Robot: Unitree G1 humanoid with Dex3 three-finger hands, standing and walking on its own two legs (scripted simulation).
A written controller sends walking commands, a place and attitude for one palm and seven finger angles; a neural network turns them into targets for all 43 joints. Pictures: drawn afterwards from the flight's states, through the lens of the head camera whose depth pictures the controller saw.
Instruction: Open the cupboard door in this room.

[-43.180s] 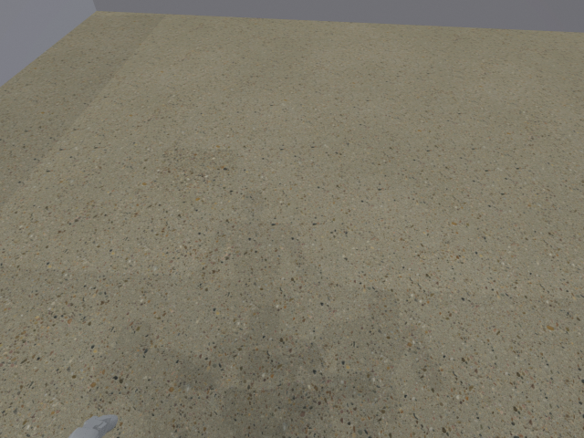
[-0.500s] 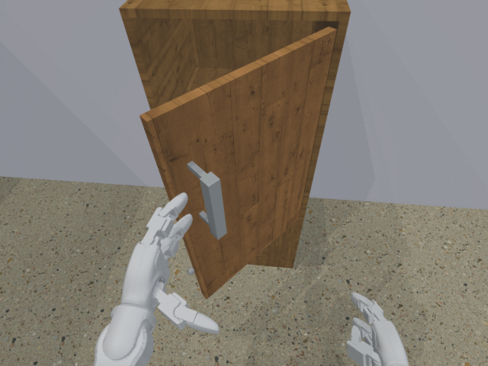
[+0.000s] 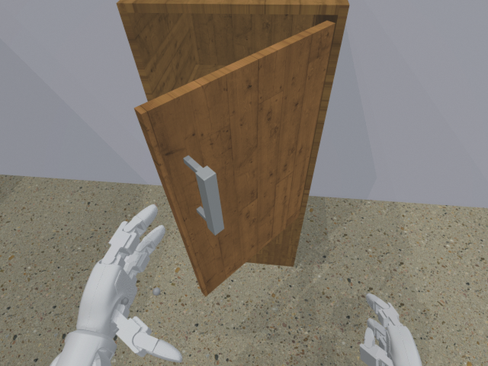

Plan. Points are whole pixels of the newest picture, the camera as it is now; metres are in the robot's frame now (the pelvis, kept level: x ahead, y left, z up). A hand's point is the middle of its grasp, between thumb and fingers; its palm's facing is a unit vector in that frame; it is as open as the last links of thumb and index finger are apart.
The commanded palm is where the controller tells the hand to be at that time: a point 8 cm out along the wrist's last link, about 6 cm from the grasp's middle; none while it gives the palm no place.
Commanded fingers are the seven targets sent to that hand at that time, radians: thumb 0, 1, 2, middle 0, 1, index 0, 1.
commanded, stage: draw the hand back to the body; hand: left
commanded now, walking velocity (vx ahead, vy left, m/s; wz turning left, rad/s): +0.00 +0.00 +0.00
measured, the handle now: (203, 196) +0.36 +0.09 +0.10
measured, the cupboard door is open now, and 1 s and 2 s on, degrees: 49 49 49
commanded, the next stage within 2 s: step back with the hand held close in 1.50 s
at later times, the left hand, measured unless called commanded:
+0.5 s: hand (94, 276) +0.20 +0.20 +0.14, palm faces +0.07 -0.98 -0.21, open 15.8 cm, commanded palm +0.17 +0.25 +0.15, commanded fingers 0.00 -0.15 0.45 -0.16 -0.30 -0.16 -0.30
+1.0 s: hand (28, 240) +0.22 +0.27 +0.18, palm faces +0.38 -0.83 -0.41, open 10.5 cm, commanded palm +0.17 +0.31 +0.20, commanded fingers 0.00 0.73 0.82 -0.19 -0.30 -0.19 -0.30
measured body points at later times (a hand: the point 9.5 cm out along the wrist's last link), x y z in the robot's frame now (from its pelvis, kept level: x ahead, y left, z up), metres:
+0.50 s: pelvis +0.00 +0.02 +0.02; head -0.01 +0.00 +0.47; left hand +0.19 +0.25 +0.15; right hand +0.19 -0.20 -0.05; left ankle +0.00 +0.14 -0.70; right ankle -0.01 -0.10 -0.70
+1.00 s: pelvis +0.03 +0.03 +0.04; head +0.01 +0.01 +0.49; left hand +0.20 +0.31 +0.21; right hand +0.21 -0.19 -0.04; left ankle +0.00 +0.14 -0.70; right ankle -0.01 -0.10 -0.70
